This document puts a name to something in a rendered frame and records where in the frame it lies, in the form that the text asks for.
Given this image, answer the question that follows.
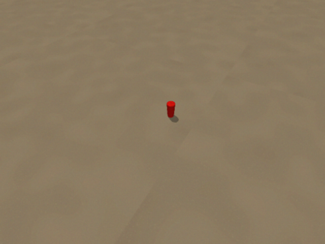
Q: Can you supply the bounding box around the cup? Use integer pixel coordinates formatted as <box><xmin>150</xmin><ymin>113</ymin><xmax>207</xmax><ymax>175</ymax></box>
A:
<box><xmin>167</xmin><ymin>101</ymin><xmax>175</xmax><ymax>117</ymax></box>

